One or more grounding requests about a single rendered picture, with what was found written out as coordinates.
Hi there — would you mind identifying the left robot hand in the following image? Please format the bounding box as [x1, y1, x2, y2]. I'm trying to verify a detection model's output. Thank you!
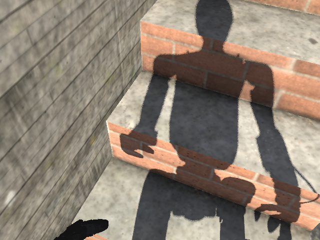
[54, 219, 109, 240]

